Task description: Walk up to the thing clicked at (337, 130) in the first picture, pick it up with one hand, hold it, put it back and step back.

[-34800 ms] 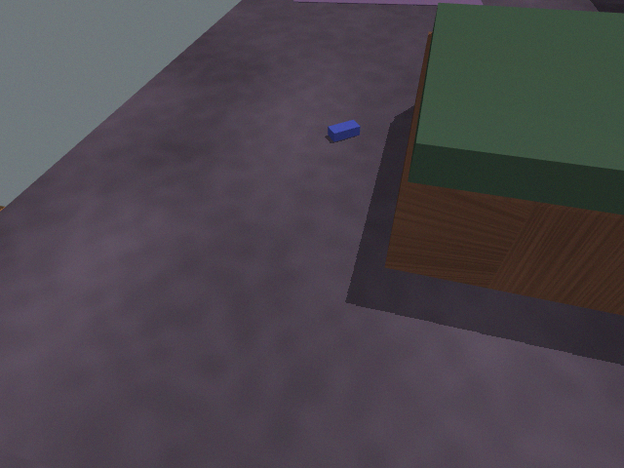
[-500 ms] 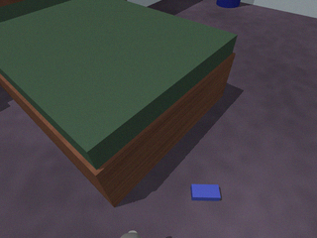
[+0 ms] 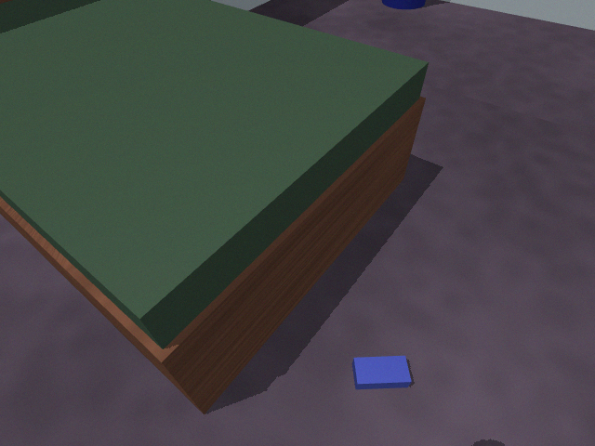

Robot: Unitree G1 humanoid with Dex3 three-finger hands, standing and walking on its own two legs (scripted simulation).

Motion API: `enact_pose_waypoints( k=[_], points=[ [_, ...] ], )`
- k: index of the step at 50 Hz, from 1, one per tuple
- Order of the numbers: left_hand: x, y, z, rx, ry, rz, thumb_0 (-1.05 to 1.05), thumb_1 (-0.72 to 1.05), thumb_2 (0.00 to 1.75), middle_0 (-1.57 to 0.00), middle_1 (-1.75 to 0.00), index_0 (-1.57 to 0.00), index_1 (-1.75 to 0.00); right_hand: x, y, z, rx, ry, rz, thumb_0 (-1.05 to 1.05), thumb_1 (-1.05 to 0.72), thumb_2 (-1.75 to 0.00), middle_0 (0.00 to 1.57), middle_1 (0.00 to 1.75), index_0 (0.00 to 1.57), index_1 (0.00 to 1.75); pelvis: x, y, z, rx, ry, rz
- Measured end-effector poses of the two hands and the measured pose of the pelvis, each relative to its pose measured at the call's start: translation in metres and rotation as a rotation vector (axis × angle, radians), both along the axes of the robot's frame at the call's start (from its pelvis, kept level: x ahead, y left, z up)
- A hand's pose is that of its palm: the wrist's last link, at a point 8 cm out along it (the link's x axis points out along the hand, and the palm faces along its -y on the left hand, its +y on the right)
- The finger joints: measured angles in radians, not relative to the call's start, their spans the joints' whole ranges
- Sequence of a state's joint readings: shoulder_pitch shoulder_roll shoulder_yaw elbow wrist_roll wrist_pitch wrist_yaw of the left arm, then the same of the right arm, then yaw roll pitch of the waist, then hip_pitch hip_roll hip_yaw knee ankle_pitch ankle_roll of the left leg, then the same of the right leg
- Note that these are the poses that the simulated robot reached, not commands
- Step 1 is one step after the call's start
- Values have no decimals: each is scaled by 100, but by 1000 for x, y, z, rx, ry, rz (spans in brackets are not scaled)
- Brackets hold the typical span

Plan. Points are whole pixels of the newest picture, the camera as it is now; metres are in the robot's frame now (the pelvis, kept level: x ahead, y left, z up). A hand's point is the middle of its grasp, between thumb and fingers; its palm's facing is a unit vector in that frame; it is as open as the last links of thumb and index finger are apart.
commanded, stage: walk up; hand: right
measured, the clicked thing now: (380, 372) +0.46 -0.24 -0.73
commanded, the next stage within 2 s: stand in 1.14 s
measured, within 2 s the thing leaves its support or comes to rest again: neither
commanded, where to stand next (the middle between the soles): +0.06 -0.01 m, yaw +2 degrees
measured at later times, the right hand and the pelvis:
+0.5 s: hand out of the picture +0.07 -0.27 -0.13, palm faces +0.01 +0.93 -0.37, open 7.4 cm; pelvis +0.02 -0.01 +0.02, yaw +0 degrees
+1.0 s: hand out of the picture +0.12 -0.25 -0.13, palm faces -0.03 +0.95 -0.32, open 7.3 cm; pelvis +0.03 -0.01 +0.03, yaw +1 degrees
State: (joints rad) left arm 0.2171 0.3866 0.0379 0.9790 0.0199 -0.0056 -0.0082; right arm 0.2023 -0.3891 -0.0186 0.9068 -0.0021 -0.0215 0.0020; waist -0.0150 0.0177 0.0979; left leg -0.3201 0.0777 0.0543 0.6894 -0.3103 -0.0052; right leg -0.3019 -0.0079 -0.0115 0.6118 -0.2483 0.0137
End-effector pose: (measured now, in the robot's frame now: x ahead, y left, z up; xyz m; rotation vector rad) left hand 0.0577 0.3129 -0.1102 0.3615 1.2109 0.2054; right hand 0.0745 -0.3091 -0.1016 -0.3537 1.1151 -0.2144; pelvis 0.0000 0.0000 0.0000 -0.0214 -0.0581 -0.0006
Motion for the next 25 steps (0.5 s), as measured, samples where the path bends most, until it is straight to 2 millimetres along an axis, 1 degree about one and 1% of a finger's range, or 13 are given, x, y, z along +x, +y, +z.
enact_pose_waypoints(
  k=[4, 9, 18, 22, 25],
  points=[
    [7, -11, 12, 5, -8, -4, 0, 91, 89, -20, -30, -21, -30, 4, 2, -10, 49, 19, -7, 1, -90, -90, 20, 30, 21, 30, 3, -6, 5, 25, 0, 7],
    [27, -22, 20, -5, -42, -20, 0, 90, 89, -20, -30, -21, -30, -2, 3, -14, 76, 59, -15, 1, -91, -90, 20, 30, 21, 30, 6, -9, 10, 35, -2, 7],
    [65, -32, 18, -56, -76, -52, 0, 90, 89, -20, -30, -21, -30, -17, -3, 0, 46, 130, -61, 1, -90, -90, 20, 30, 21, 30, 15, -8, 19, 30, 8, 2],
    [74, -32, 15, -73, -79, -47, 0, 90, 89, -20, -30, -21, -30, -17, -5, 8, 24, 143, -74, 1, -91, -90, 20, 30, 21, 30, 18, -7, 22, 27, 10, 1],
    [76, -31, 13, -80, -73, -38, 0, 90, 89, -20, -30, -21, -30, -13, -6, 12, 13, 142, -76, 1, -91, -90, 20, 30, 21, 30, 20, -6, 23, 25, 10, 1]
  ],
)
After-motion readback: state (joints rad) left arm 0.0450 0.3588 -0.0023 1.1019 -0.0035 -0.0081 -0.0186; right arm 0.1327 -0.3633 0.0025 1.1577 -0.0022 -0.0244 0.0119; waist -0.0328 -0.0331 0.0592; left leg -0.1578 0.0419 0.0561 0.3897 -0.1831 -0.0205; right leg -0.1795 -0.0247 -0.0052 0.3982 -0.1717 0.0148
